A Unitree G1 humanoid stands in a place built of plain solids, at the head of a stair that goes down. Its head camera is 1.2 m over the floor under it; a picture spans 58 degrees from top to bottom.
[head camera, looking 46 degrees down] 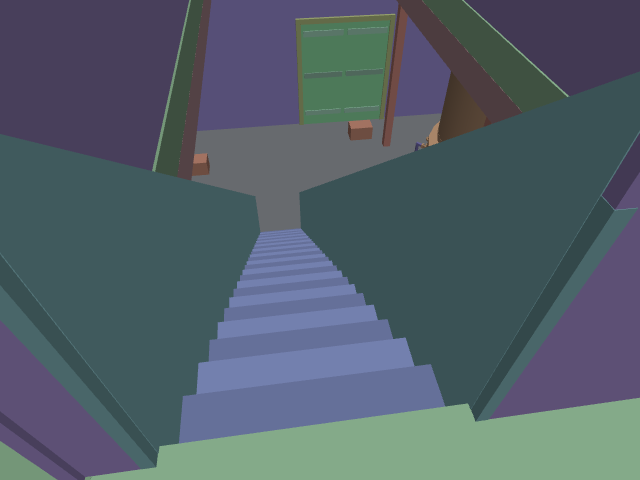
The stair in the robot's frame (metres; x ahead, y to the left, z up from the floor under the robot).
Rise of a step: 0.19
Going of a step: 0.22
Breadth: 0.93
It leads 8 degrees to the left of straight ahead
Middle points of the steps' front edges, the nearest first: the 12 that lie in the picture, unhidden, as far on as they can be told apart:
0.46 0.00 0.00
0.68 0.03 -0.19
0.91 0.06 -0.38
1.13 0.09 -0.57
1.35 0.12 -0.77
1.57 0.15 -0.96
1.79 0.19 -1.15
2.02 0.22 -1.34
2.24 0.25 -1.53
2.46 0.28 -1.73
2.68 0.31 -1.92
2.90 0.34 -2.11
